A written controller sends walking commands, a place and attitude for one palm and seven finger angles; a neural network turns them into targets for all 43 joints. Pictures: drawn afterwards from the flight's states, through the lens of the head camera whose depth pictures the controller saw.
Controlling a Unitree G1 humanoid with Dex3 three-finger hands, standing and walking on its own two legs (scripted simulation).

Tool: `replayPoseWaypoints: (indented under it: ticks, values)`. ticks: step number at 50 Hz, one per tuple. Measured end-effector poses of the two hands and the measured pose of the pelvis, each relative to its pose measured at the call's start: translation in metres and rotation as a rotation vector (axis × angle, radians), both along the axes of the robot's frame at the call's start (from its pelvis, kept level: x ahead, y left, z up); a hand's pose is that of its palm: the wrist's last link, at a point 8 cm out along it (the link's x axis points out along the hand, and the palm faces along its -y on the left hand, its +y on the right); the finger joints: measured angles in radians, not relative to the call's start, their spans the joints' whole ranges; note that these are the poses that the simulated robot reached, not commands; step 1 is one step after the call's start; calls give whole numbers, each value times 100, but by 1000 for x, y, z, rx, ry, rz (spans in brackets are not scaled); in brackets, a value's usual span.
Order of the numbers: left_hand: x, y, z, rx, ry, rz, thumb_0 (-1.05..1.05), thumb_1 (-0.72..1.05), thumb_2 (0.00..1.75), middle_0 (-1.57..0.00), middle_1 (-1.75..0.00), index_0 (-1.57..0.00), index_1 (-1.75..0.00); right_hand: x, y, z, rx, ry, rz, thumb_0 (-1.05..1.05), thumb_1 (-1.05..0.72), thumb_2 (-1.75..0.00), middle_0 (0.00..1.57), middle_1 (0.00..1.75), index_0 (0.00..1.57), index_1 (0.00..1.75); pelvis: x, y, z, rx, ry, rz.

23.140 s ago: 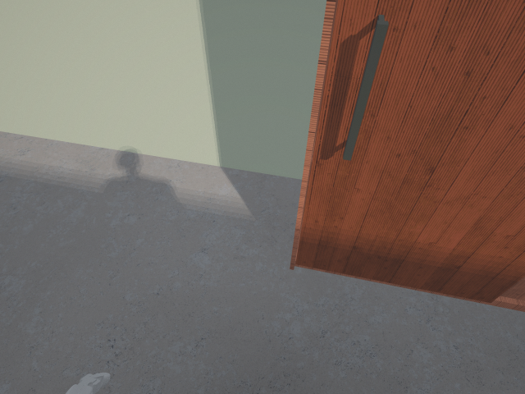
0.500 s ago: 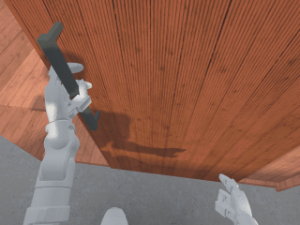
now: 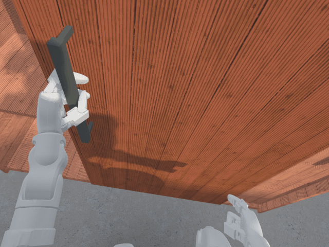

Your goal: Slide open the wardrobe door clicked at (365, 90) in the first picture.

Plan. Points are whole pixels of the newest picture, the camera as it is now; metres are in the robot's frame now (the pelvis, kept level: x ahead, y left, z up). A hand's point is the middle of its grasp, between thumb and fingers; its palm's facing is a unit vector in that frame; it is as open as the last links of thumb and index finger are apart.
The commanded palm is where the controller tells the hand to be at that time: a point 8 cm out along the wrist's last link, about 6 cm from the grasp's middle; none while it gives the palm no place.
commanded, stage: stop walking and hold the door there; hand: left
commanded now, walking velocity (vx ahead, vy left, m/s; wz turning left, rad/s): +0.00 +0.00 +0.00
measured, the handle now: (78, 98) +0.38 +0.28 +0.08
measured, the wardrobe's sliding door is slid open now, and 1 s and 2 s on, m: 0.48 0.48 0.48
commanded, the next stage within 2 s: none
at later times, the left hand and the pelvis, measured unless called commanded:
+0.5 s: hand (84, 109) +0.34 +0.25 +0.10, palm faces +0.49 -0.84 -0.23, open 5.9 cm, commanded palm +0.30 +0.27 +0.08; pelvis +0.00 -0.04 -0.03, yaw -3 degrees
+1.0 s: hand (83, 110) +0.34 +0.25 +0.10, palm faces +0.43 -0.87 -0.23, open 5.8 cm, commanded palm +0.30 +0.27 +0.08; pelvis -0.02 -0.01 -0.02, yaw -6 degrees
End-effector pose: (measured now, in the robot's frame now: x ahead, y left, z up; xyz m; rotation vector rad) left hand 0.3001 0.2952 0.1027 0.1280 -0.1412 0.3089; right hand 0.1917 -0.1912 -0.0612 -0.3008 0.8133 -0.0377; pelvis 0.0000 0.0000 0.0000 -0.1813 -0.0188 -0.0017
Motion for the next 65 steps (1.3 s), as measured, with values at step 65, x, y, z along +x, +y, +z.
replayPoseWaypoints:
  ticks: [65]
  values:
    - [-4, -2, 4, 127, 54, 106, -7, 68, 82, -45, -140, -35, -140, -73, -79, -53, -20, -21, -224, 1, -90, -90, 20, 30, 20, 30, -13, 1, -28, 167, -15, -58]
